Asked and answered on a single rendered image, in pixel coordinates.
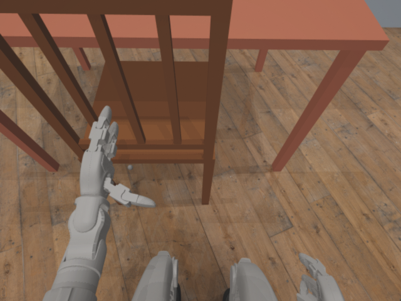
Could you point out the chair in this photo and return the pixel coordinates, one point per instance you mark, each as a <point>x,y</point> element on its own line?
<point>166,111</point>

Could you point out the robot right thigh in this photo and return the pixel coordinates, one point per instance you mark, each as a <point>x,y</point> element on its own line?
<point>249,283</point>

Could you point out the left robot forearm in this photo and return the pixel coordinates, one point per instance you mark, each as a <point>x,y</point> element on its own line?
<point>82,264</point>

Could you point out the table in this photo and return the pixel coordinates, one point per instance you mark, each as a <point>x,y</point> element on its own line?
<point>345,25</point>

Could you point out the right robot shin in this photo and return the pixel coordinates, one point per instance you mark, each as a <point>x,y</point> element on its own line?
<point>231,297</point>

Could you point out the robot right hand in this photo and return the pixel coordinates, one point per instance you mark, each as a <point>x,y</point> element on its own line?
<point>325,288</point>

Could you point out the robot left hand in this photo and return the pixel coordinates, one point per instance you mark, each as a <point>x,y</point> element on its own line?
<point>96,164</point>

